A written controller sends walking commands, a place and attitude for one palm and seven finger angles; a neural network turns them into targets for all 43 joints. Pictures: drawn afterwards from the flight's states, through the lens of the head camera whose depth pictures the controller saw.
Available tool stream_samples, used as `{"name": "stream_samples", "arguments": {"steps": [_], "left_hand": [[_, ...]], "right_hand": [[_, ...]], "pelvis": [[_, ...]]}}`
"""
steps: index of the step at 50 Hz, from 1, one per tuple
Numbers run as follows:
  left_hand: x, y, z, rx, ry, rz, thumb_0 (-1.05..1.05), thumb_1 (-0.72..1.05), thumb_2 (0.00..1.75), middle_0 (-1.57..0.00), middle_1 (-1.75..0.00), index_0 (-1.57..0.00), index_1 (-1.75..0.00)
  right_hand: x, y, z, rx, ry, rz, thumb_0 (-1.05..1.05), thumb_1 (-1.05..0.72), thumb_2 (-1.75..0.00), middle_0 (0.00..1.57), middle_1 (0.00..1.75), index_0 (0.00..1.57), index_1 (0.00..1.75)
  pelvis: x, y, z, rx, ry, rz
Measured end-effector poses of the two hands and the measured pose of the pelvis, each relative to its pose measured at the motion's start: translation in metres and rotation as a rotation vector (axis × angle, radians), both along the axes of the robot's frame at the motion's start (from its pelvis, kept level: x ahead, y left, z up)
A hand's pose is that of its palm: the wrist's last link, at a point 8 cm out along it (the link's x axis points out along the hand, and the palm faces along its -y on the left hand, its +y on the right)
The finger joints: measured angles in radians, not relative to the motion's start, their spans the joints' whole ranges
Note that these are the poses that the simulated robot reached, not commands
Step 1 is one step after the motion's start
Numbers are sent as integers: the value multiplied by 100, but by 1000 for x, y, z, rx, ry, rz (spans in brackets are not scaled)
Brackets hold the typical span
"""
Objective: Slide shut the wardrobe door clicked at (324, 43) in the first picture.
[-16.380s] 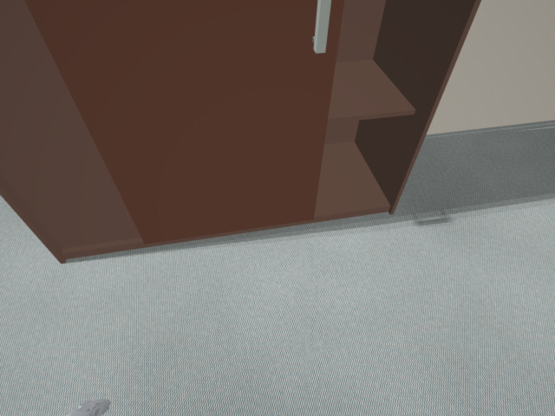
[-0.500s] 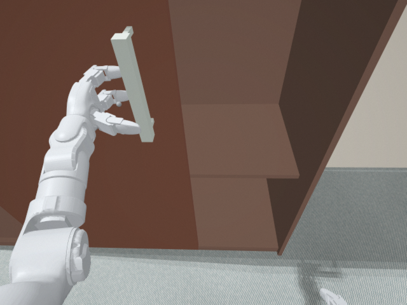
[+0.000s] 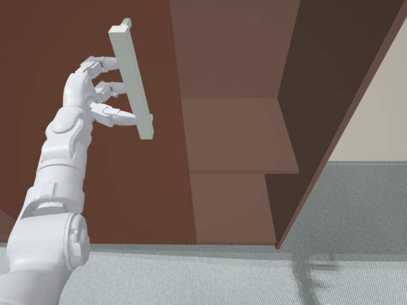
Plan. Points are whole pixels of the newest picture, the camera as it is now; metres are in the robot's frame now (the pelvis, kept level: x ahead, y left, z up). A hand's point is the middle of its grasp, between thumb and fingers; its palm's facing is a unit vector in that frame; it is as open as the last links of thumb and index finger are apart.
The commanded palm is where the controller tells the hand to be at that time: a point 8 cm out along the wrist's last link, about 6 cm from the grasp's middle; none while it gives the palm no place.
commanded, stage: slide the fingers in behind the handle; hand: left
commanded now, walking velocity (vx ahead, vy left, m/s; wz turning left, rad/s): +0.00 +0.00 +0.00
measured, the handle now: (138, 85) +0.49 +0.13 +0.20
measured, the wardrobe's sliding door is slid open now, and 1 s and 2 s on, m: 0.39 0.39 0.39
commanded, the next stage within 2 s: grip the handle and tug to test in 1.68 s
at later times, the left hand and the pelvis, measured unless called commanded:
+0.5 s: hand (127, 100) +0.44 +0.14 +0.20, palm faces -0.01 -1.00 +0.01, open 14.0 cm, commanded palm +0.41 +0.19 +0.20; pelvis -0.01 +0.01 +0.00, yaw +0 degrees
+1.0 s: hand (140, 99) +0.44 +0.12 +0.20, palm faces +0.00 -1.00 +0.00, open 14.0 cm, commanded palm +0.41 +0.17 +0.20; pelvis +0.00 -0.01 +0.00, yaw +0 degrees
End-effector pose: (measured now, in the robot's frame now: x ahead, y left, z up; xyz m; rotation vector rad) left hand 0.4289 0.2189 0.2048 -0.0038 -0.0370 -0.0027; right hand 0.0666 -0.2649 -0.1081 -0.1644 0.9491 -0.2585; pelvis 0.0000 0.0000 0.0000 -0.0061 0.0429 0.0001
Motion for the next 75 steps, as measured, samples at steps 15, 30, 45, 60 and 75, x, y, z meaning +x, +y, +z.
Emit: {"name": "stream_samples", "arguments": {"steps": [15,30,45,60,75], "left_hand": [[-14,-7,-5,4,-9,-5,-1,-50,30,-30,-120,-30,-120],[-13,-29,0,2,-4,-3,-1,-50,30,-30,-120,-30,-120],[-15,-47,-2,1,-5,-10,-1,-50,30,-30,-120,-30,-120],[-12,-54,-2,8,-2,-8,-1,-50,30,-30,-120,-30,-120],[-14,-53,-2,5,-5,-8,-1,-50,30,-30,-120,-30,-120]], "right_hand": [[20,14,8,11,-80,21,1,-90,-90,20,30,21,30],[30,20,8,32,-112,47,1,-90,-90,20,30,21,30],[14,5,2,31,-59,23,1,-90,-90,20,30,21,30],[25,-2,4,35,-77,30,1,-90,-90,20,30,21,30],[43,3,7,41,-101,47,1,-90,-90,20,30,21,30]], "pelvis": [[-2,7,0,-2,-18,-4],[-6,5,1,1,-23,-2],[-5,-4,1,4,-27,-2],[-2,-11,1,8,-24,2],[2,-10,1,9,-27,3]]}}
